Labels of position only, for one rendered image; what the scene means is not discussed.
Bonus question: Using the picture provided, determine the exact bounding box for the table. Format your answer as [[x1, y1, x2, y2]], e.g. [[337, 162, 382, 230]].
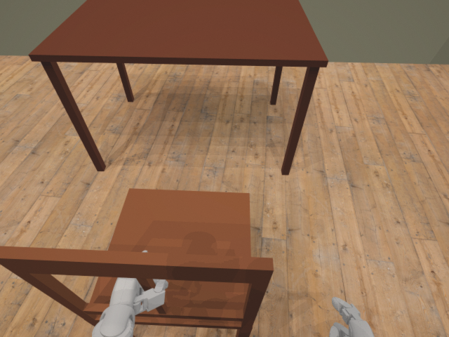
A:
[[29, 0, 328, 175]]

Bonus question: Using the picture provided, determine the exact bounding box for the chair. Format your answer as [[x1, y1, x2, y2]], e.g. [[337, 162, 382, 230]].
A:
[[0, 188, 274, 337]]

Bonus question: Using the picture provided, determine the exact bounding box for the robot right hand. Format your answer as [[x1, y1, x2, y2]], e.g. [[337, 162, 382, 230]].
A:
[[329, 297, 374, 337]]

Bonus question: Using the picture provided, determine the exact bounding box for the left robot forearm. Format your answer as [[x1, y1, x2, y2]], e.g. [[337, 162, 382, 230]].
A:
[[92, 304, 135, 337]]

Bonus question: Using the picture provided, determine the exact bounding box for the robot left hand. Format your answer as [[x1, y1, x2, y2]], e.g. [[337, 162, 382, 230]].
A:
[[109, 251, 168, 315]]

